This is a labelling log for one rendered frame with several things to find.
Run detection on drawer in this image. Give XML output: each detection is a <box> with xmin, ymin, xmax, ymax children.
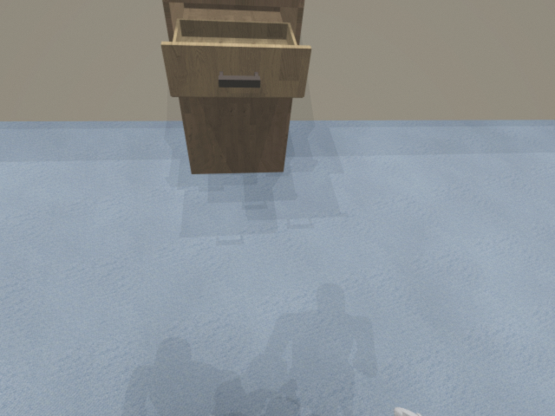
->
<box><xmin>161</xmin><ymin>18</ymin><xmax>311</xmax><ymax>98</ymax></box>

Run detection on handle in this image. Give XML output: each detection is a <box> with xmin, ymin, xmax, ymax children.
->
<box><xmin>219</xmin><ymin>71</ymin><xmax>260</xmax><ymax>88</ymax></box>

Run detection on cabinet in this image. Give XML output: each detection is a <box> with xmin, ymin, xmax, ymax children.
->
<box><xmin>162</xmin><ymin>0</ymin><xmax>304</xmax><ymax>174</ymax></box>

